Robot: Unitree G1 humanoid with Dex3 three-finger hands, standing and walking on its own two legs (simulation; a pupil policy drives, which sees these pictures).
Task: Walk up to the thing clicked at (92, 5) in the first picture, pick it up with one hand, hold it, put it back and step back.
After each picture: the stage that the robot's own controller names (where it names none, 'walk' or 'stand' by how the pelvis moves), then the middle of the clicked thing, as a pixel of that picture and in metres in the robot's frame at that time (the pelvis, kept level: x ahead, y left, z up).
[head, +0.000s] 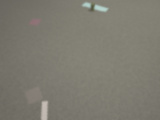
stand; (92, 7) +2.34 -0.09 -0.72
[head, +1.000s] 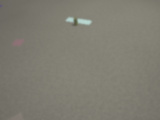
walk; (75, 21) +2.20 +0.31 -0.70
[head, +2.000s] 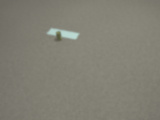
walk; (59, 36) +1.58 +0.43 -0.72
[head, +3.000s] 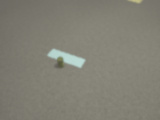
walk; (60, 62) +1.10 +0.33 -0.72
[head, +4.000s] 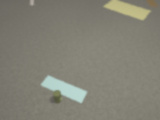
walk; (57, 96) +0.72 +0.24 -0.69
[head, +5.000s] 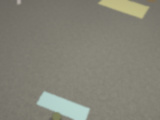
walk; (57, 119) +0.48 +0.18 -0.70
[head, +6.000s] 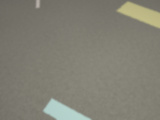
stand; out of the picture +0.41 +0.17 -0.71
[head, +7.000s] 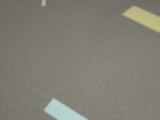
stand; out of the picture +0.40 +0.13 -0.71
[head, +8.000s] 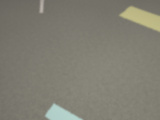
stand; out of the picture +0.39 +0.18 -0.72
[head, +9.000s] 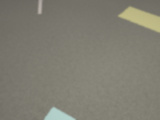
stand; out of the picture +0.36 +0.17 -0.72
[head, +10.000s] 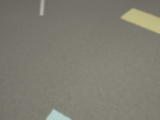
stand; out of the picture +0.34 +0.17 -0.73
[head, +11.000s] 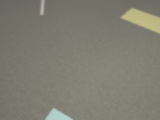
stand; out of the picture +0.35 +0.17 -0.73
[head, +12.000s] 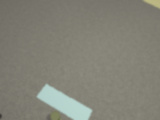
go down; (55, 117) +0.39 +0.17 -0.67
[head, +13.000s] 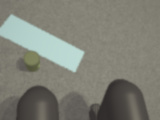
go down; (32, 62) +0.47 +0.17 -0.30
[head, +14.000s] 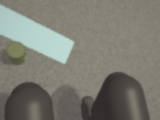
close in; (17, 54) +0.47 +0.18 -0.27
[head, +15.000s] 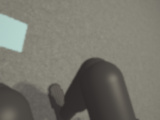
close in; out of the picture +0.46 +0.22 -0.24
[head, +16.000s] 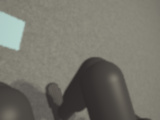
close; out of the picture +0.45 +0.22 -0.24
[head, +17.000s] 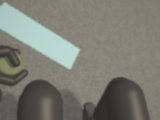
lift; (10, 66) +0.37 +0.23 -0.14
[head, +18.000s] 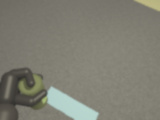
hold; (34, 92) +0.32 +0.17 +0.02
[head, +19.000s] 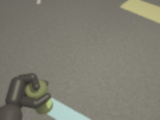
hold; (40, 97) +0.32 +0.16 -0.01
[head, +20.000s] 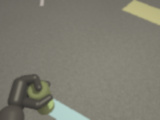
crouch; (42, 98) +0.32 +0.16 -0.01
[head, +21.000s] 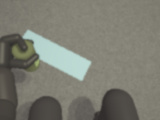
crouch; (27, 57) +0.44 +0.17 -0.10
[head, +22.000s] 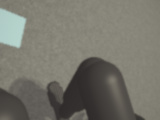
lower; out of the picture +0.46 +0.23 -0.24
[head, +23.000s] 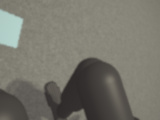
lower; out of the picture +0.46 +0.24 -0.24
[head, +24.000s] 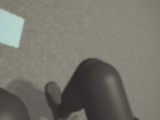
lower; out of the picture +0.46 +0.24 -0.25
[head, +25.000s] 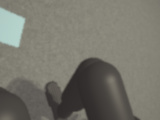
lower; out of the picture +0.46 +0.24 -0.25
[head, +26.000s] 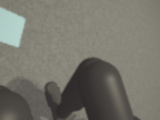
loosen; out of the picture +0.46 +0.22 -0.25
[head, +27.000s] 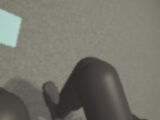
withdraw; out of the picture +0.46 +0.22 -0.25
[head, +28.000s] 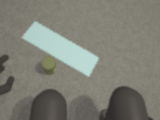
walk; (49, 66) +0.47 +0.15 -0.34
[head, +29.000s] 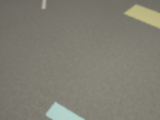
stand; out of the picture +0.37 +0.14 -0.66
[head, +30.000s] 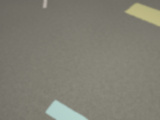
stand; out of the picture +0.39 +0.16 -0.67
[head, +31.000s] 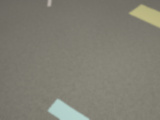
stand; out of the picture +0.39 +0.14 -0.69
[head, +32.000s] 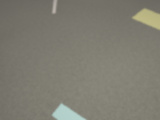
walk; out of the picture +0.39 +0.16 -0.72
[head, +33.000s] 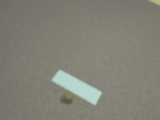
walk; (69, 97) +0.55 +0.10 -0.70
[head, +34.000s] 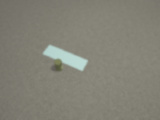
walk; (58, 65) +0.84 +0.24 -0.69
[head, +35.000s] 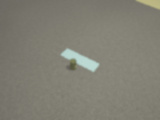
stand; (73, 64) +1.06 +0.15 -0.71
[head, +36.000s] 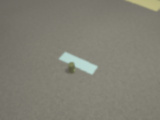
stand; (71, 67) +1.05 +0.15 -0.73
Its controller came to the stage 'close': yes
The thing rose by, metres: 0.71
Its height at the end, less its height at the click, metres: +0.00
